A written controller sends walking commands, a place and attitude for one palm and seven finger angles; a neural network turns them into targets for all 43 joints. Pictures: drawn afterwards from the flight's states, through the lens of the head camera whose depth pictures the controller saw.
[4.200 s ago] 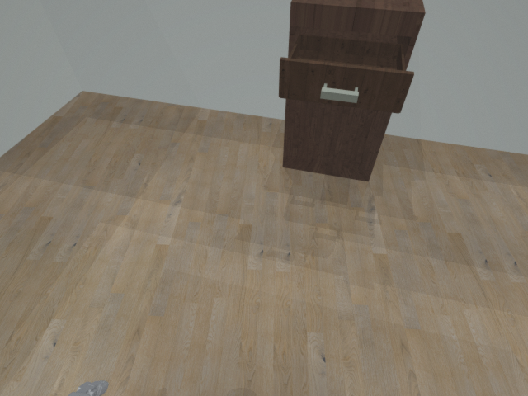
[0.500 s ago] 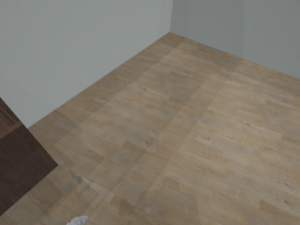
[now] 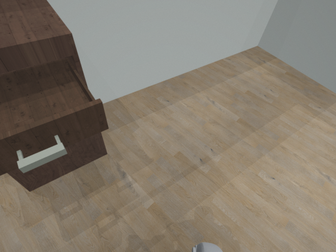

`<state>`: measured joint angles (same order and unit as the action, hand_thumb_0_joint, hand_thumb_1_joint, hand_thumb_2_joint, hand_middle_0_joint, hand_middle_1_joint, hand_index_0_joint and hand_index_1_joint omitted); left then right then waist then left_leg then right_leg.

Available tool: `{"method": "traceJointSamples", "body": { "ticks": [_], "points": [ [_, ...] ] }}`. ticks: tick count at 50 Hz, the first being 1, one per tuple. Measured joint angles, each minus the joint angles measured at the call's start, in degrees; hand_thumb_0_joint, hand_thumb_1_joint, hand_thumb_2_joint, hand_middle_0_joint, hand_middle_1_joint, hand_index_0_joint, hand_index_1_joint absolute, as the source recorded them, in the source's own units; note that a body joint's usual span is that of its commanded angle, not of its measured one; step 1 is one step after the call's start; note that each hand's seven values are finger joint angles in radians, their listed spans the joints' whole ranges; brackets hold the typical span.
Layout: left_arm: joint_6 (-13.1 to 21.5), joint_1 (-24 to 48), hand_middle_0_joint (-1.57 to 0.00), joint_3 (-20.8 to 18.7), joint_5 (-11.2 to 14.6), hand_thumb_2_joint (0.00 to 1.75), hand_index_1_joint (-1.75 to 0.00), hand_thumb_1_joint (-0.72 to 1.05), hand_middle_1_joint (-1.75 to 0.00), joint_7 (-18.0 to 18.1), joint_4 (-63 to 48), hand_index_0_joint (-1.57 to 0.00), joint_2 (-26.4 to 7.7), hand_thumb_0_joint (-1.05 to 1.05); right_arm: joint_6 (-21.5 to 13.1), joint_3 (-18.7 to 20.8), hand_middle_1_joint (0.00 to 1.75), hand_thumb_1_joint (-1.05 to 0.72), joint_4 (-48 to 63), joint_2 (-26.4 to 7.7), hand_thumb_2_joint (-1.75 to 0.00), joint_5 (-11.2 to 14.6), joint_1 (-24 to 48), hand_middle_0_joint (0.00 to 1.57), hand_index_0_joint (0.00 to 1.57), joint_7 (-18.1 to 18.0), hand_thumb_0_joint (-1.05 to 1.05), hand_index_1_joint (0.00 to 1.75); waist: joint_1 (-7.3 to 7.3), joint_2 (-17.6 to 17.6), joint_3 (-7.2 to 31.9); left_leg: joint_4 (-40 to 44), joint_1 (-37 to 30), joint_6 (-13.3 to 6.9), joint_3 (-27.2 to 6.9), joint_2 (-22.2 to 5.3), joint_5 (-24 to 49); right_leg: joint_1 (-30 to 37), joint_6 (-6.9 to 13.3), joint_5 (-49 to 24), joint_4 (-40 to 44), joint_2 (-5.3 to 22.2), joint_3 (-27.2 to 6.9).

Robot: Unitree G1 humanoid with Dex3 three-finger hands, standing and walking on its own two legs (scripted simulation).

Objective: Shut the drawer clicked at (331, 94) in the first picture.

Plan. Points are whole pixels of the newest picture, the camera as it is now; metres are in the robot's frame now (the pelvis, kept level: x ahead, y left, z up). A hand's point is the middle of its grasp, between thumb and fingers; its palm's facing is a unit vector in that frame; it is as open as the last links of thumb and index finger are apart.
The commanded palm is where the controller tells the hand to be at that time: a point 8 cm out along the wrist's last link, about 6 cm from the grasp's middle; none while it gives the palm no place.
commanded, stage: turn to face it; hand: left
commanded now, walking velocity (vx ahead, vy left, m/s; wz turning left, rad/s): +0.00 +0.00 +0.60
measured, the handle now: (41, 151) +0.38 +0.39 -0.08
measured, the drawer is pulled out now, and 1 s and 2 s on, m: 0.29 0.29 0.29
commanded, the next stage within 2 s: take the last steps up to it in 0.90 s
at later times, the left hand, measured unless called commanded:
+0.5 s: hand out of the picture -0.02 +0.16 -0.14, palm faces +0.35 -0.90 -0.28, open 7.4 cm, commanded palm none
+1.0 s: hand out of the picture -0.10 +0.20 -0.16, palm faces +0.54 -0.80 -0.24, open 7.4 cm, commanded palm none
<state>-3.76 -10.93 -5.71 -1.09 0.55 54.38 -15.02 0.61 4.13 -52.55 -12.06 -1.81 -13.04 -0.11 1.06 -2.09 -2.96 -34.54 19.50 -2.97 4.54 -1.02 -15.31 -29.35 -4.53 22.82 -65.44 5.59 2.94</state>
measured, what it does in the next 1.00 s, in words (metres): steps on the spot, turning left: right foot, then left foot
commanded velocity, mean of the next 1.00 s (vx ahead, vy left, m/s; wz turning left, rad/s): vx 0.01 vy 0.00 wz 0.42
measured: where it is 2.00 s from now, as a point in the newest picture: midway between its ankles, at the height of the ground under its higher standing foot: outside the picture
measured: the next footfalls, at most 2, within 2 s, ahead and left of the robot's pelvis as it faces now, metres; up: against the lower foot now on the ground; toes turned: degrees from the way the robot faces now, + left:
right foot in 0.32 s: +0.05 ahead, -0.16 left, +0.00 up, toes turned +10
left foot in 0.72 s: -0.06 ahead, +0.09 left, +0.00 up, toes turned +31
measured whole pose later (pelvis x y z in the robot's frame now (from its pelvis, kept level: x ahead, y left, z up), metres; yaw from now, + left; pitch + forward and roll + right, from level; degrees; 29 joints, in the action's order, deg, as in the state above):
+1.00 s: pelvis -0.04 -0.01 +0.01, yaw +31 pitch -1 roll -1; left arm -3.1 -11.3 -3.1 -0.4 0.8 54.5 -14.3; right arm 1.2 1.9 -54.1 -10.6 -1.4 -9.6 -0.1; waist -0.7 -0.9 -4.8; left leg -26.4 10.5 -2.5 0.6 0.7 -14.6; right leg -23.8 -4.8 24.8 -53.7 4.3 2.1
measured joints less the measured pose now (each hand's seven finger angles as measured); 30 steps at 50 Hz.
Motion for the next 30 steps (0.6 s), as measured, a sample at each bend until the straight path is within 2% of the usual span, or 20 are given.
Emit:
{"method": "traceJointSamples", "body": {
  "ticks": [5,12,15,16,17,19,21,23,26,30],
  "points": [
    [0.26,-0.98,-0.2,0.28,0.29,0.9,-0.3,0.91,-0.3,-0.08,-0.56,-0.19,-0.11,0.0,0.44,-0.02,0.3,-0.91,0.32,-1.15,-0.89,0.18,0.45,0.2,0.2,0.12,0.01,0.3,-0.46,1.31,0.22,6.0,-1.9,-0.34,-2.98,1.62,4.06,1.91,-0.56,-1.07,6.21,-1.27,-1.62],
    [0.6,-0.6,-0.2,1.29,0.69,0.9,-0.3,0.91,-0.3,0.13,-1.87,-0.2,1.29,0.0,1.64,0.35,0.3,-0.91,0.68,-1.86,-0.89,0.09,1.33,0.2,0.2,0.67,0.01,0.3,0.17,3.49,0.09,6.17,-0.55,0.85,-7.93,3.41,5.85,7.9,0.24,1.18,19.08,-3.52,-2.67],
    [1.57,-0.92,-0.2,1.95,0.89,0.9,-0.3,0.91,-0.3,0.2,-3.13,-0.2,2.19,0.0,2.39,0.75,0.3,-0.91,0.88,-2.19,-0.89,0.26,1.46,0.2,0.2,0.95,0.01,0.3,0.12,4.47,0.34,4.08,1.26,2.0,-10.13,4.49,5.68,12.96,1.14,-2.27,29.77,-4.48,-2.3],
    [2.11,-1.27,-0.2,2.15,0.65,0.9,-0.3,0.91,-0.3,0.27,-3.62,-0.2,2.47,0.0,2.67,0.98,0.3,-0.91,1.02,-2.35,-0.89,0.49,1.42,0.2,0.2,1.07,0.01,0.3,-0.14,4.75,0.57,1.89,2.61,2.4,-10.54,4.84,4.01,14.26,3.02,-4.51,33.47,-4.42,-1.89],
    [2.34,-1.36,-0.2,2.47,0.37,0.9,-0.3,0.91,-0.3,0.36,-3.82,-0.2,3.08,0.0,2.97,1.32,0.3,-0.91,0.91,-2.68,-0.89,0.56,1.58,0.2,0.2,1.08,0.01,0.3,-0.29,5.63,0.39,-2.29,4.32,3.07,-10.75,4.85,-0.87,14.24,4.24,-5.59,33.34,-4.48,-0.93],
    [2.48,-2.03,-0.2,3.08,0.28,0.9,-0.3,0.91,-0.3,0.44,-4.13,-0.2,4.06,0.0,3.61,1.67,0.3,-0.91,0.49,-3.14,-0.89,0.23,1.66,0.2,0.2,1.32,0.01,0.3,-0.49,6.27,0.36,-13.86,8.05,3.81,-9.49,4.99,-7.08,14.92,4.83,-5.72,33.3,-3.67,0.88],
    [2.55,-2.85,-0.2,3.45,0.27,0.9,-0.3,0.91,-0.3,0.48,-4.11,-0.2,4.63,0.0,3.96,1.77,0.3,-0.91,0.18,-3.36,-0.89,0.08,1.86,0.2,0.2,1.82,0.01,0.3,-0.53,6.2,0.26,-24.15,10.64,4.66,-7.54,4.05,-6.94,16.29,4.7,-6.08,34.79,-2.77,2.3],
    [2.64,-3.3,-0.2,3.68,0.14,0.9,-0.3,0.91,-0.3,0.57,-3.84,-0.2,4.86,0.0,3.97,1.7,0.3,-0.91,0.17,-3.28,-0.89,0.09,2.01,0.2,0.2,2.18,0.01,0.3,-0.34,5.58,-0.05,-29.58,11.36,5.56,-5.83,2.55,-5.99,17.32,4.63,-6.49,35.94,-1.76,3.63],
    [2.95,-3.67,-0.2,3.99,-0.07,0.9,-0.3,0.91,-0.3,0.5,-3.56,-0.2,4.92,0.0,4.18,1.44,0.3,-0.91,-0.1,-2.94,-0.9,0.18,2.39,0.19,0.2,2.35,0.01,0.29,-0.56,4.21,-0.59,-29.01,9.51,6.54,-4.27,0.61,-6.76,18.03,4.5,-6.62,36.61,-0.11,5.39],
    [3.24,-4.17,-0.2,4.21,-0.37,0.9,-0.3,0.9,-0.3,0.17,-3.26,-0.2,4.6,0.0,4.38,0.84,0.3,-0.91,-0.75,-2.63,-0.9,0.41,3.8,0.19,0.2,2.27,0.01,0.29,-1.6,2.7,-1.32,-19.95,4.76,6.8,-2.85,-0.75,-9.35,17.77,3.8,-6.29,36.17,1.87,7.54]
  ]
}}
